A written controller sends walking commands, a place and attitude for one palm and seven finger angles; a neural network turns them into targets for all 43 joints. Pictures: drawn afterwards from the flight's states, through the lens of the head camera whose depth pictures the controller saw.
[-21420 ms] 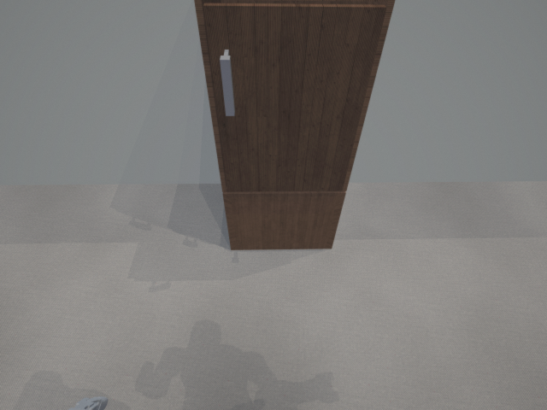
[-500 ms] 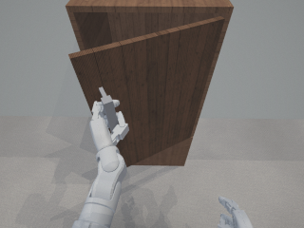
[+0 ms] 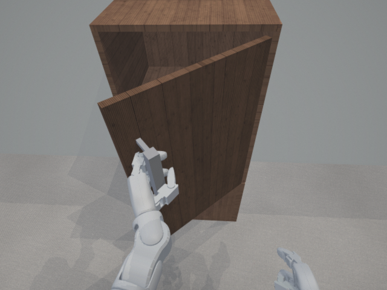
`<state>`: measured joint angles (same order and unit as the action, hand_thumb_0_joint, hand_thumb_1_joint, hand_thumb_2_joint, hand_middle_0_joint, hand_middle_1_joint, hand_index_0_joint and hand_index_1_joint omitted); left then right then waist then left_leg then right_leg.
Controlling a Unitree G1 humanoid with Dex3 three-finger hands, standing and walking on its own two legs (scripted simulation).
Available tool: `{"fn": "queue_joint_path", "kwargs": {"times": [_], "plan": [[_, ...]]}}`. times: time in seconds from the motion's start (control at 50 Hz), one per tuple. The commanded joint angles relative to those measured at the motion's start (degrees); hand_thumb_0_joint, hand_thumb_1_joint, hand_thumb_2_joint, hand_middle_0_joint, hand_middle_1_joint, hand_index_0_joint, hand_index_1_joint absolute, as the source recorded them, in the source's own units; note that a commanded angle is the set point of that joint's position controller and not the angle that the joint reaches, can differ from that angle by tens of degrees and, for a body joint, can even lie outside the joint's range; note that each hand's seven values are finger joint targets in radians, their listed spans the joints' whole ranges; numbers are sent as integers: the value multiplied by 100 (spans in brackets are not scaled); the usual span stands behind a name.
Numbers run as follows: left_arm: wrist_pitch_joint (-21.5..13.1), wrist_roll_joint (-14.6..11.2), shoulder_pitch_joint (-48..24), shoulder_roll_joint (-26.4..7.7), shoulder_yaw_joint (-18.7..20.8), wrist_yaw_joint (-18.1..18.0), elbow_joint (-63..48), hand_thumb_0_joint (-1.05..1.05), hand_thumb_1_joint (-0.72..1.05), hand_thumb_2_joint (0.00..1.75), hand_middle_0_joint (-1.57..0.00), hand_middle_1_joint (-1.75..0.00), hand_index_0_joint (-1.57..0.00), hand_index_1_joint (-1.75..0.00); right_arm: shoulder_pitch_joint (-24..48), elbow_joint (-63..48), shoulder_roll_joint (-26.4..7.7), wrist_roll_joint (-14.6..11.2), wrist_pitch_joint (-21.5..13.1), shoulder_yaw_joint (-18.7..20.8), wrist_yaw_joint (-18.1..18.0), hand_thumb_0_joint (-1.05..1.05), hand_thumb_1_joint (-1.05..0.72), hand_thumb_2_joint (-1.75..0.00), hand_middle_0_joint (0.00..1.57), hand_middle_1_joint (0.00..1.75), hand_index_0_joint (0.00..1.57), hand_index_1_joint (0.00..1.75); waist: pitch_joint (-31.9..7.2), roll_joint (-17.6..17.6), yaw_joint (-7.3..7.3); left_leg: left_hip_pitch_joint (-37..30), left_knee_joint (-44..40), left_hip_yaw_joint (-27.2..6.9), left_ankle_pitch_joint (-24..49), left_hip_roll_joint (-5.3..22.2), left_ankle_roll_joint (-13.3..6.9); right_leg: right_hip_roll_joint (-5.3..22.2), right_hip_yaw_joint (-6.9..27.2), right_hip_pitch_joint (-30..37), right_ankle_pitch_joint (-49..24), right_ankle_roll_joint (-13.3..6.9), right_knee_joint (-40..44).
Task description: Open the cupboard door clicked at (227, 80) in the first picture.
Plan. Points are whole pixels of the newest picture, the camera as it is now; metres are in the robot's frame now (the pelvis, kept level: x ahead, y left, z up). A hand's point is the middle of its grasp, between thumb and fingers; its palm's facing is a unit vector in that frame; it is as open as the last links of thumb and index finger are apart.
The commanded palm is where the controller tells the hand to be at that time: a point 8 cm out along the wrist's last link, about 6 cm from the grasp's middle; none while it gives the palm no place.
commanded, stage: open thumb and fingers to let go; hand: left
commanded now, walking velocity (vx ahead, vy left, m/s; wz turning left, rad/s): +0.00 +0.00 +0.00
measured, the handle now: (151, 170) +0.34 +0.11 +0.08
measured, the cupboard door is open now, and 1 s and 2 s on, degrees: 41 42 43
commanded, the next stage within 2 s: slide the hand sideways off the handle in 0.64 s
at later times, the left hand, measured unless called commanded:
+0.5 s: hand (166, 187) +0.30 +0.07 +0.08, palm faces +0.33 -0.94 -0.01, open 14.2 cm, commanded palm +0.25 +0.11 +0.08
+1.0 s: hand (161, 202) +0.27 +0.08 +0.08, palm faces -0.13 -0.99 +0.01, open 16.3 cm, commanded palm +0.25 +0.11 +0.08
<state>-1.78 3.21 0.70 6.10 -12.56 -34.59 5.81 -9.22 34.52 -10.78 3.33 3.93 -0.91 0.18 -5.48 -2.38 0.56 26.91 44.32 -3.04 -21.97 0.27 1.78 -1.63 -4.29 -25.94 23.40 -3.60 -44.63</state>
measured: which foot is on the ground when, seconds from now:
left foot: down 0.00-1.00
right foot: down 0.00-1.00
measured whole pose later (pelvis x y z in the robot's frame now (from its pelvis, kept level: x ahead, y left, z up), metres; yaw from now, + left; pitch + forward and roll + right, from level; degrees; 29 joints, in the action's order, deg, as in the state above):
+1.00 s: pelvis -0.02 +0.04 -0.01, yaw -1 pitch +4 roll -1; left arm -9.4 -4.4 1.1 -2.3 -13.6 -6.7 4.9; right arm -13.2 30.0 -12.3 -0.7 -0.1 -2.1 -0.9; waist -3.4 -2.9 0.1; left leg 30.2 48.5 -1.0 -22.5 -1.3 -1.0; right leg 0.1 -2.4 -29.0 22.9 -0.9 -47.8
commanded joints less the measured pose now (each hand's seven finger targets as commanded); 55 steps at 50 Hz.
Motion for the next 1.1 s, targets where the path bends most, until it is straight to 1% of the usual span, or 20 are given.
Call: {"fn": "queue_joint_path", "kwargs": {"times": [0.0,0.2,0.24,0.28,0.46,0.6,0.64,0.72,0.74,0.76,0.78,0.82,0.84,0.86,0.88,0.92,0.98,1.02,1.06,1.08], "plan": [[-522,150,-927,349,84,36,-1357,0,20,60,-35,-127,-35,-127,580,-1014,-362,-5,-354,180,-44,0,-90,-90,20,30,20,30,-1195,818,-71,-244,-239,227,1069,-171,-233,428,605,748,-2048,335,973],[-798,216,-1136,385,-147,129,-1568,0,-50,30,-30,-120,-30,-120,512,-1042,-420,-8,-484,222,-69,0,-90,-90,20,30,20,30,-1068,755,70,-236,-135,216,911,-155,-273,404,573,382,-1617,322,922],[-802,213,-1265,401,-147,106,-1431,0,-50,30,-30,-120,-30,-120,523,-1016,-420,-5,-521,218,-82,0,-90,-90,20,30,20,30,-986,783,96,-222,-108,218,823,-156,-280,392,554,246,-1363,316,955],[-787,179,-1132,341,-48,86,-1363,0,-50,30,-28,-110,-28,-110,521,-1041,-427,-9,-519,225,-90,0,-90,-90,20,30,20,30,-1113,845,-9,-216,-152,217,843,-162,-275,370,531,349,-1290,291,942],[-647,157,-1007,367,20,2,-1354,0,-50,30,-21,-65,-21,-65,500,-1096,-412,-29,-454,203,-64,0,-90,-90,20,30,20,30,-1153,660,-99,-304,-227,238,1140,-119,-249,255,329,449,-1553,203,767],[-501,182,-1510,527,-57,-153,-1227,0,-50,30,-15,-30,-15,-30,683,-1074,-395,-27,-382,155,-34,0,-90,-90,20,30,20,30,-952,508,-51,-288,-228,207,858,-96,-234,198,226,83,-865,150,744],[-439,154,-1432,535,10,-191,-1120,0,-50,30,-15,-30,-15,-30,695,-1078,-378,-30,-373,156,-26,0,-90,-90,20,30,20,30,-999,595,-113,-256,-231,208,849,-103,-225,185,216,120,-836,142,742],[-398,180,-1884,713,-146,-223,-1042,0,-50,30,-15,-30,-15,-30,769,-1015,-389,-42,-354,152,-18,0,-90,-90,20,30,20,30,-918,551,-22,-261,-233,162,711,-89,-222,174,162,-73,-589,130,701],[-700,755,-1761,108,-1340,1021,-977,0,-50,30,-15,-30,-15,-30,251,-840,-619,-78,-309,158,11,0,-90,-90,20,30,20,30,-499,976,504,-355,-197,144,810,-101,-345,202,386,-353,-1148,172,645],[-1003,518,-2114,-333,-872,1709,-1368,0,-50,30,-15,-30,-15,-30,156,-1031,-625,-142,-289,221,-39,0,-90,-90,20,30,20,30,-1054,736,374,-407,-164,160,973,-110,-382,229,367,-101,-1513,136,505],[-1213,405,-2055,-442,-899,2230,-1575,0,-50,30,-15,-30,-15,-30,189,-1153,-598,-167,-348,197,-83,0,-90,-90,20,30,20,30,-1329,382,268,-558,-128,206,1059,-128,-400,229,394,0,-1695,131,412],[-1397,-28,-1899,-378,-940,3040,-1545,0,-50,30,-15,-30,-15,-30,119,-1293,-588,-280,-476,142,-143,0,-90,-90,20,30,20,30,-1298,307,303,-652,-166,139,926,-114,-391,185,309,-78,-1492,124,391],[-1395,-320,-1839,-279,-853,3228,-1533,0,-50,30,-15,-30,-15,-30,166,-1364,-566,-349,-550,112,-171,0,-90,-90,20,30,20,30,-1171,221,281,-637,-219,114,743,-103,-366,152,269,-150,-1237,127,445],[-1322,-603,-1726,-113,-822,3291,-1457,0,-50,30,-15,-30,-15,-30,214,-1426,-570,-398,-621,69,-178,0,-90,-90,20,30,20,30,-1025,143,238,-582,-308,61,534,-95,-336,122,211,-189,-939,124,480],[-1261,-808,-1665,-27,-721,3259,-1376,0,-50,30,-15,-30,-15,-30,231,-1445,-569,-420,-697,49,-192,0,-90,-90,20,30,20,30,-870,363,249,-500,-369,10,323,-77,-317,98,145,-274,-692,160,529],[-1147,-922,-1420,-197,-357,3021,-1366,0,-50,30,-15,-30,-15,-30,259,-1481,-625,-427,-774,58,-187,0,-90,-90,20,30,20,30,-814,596,114,-373,-477,-11,108,-69,-282,84,113,-256,-420,179,576],[-1104,-643,-1043,-305,-289,2654,-1630,0,-50,30,-15,-30,-15,-30,200,-1557,-628,-392,-838,93,-95,0,-90,-90,20,30,20,30,-946,539,-6,-409,-523,-19,351,-31,-263,97,76,-164,-582,151,429],[-1099,-479,-943,-295,-361,2540,-1709,0,-50,30,-15,-30,-15,-30,136,-1592,-633,-361,-854,101,-40,0,-90,-90,20,30,20,30,-882,600,34,-373,-473,21,403,-17,-278,98,82,-231,-623,165,416],[-1123,-369,-590,-477,-260,2493,-1851,0,-50,30,-15,-30,-15,-30,116,-1642,-658,-341,-853,124,-7,0,-90,-90,20,30,20,30,-967,614,-75,-334,-476,48,470,-11,-278,99,110,-97,-646,142,394],[-1129,-344,-532,-513,-251,2487,-1946,0,-50,30,-15,-30,-15,-30,126,-1669,-642,-347,-847,107,4,0,-90,-90,20,30,20,30,-908,573,-52,-320,-461,79,498,-11,-282,104,124,-118,-680,141,393]]}}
